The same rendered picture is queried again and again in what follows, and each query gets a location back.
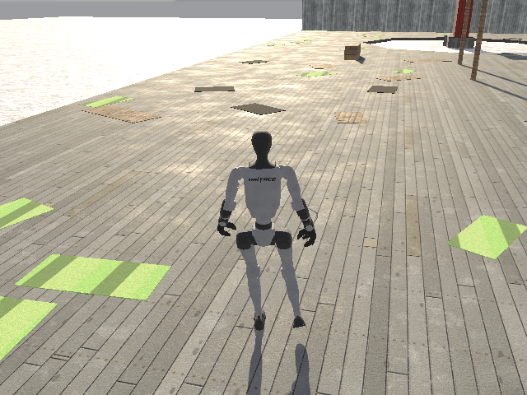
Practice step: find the robot right forearm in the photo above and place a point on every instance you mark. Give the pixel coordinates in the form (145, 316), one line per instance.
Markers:
(305, 217)

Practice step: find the left robot hand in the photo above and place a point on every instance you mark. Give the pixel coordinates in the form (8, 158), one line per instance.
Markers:
(221, 229)

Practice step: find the robot left forearm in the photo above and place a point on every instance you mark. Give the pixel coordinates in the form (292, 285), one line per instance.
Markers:
(224, 216)

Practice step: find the humanoid robot head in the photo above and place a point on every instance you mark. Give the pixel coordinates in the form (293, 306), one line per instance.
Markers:
(262, 141)

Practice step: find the right robot upper arm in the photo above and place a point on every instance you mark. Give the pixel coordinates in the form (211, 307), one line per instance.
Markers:
(288, 173)

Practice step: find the right robot foot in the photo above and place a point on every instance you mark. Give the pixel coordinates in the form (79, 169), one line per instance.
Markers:
(298, 322)

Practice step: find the left robot upper arm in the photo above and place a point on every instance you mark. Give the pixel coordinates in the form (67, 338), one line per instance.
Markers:
(236, 174)

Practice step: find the right robot hand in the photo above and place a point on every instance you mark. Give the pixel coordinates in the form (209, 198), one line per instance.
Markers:
(306, 234)

